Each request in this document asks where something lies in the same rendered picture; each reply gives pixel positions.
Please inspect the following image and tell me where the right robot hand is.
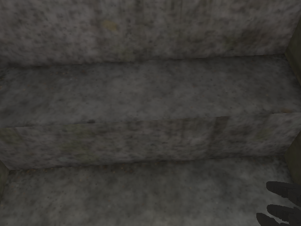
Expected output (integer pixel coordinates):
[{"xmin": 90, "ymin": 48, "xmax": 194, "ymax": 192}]
[{"xmin": 256, "ymin": 181, "xmax": 301, "ymax": 226}]

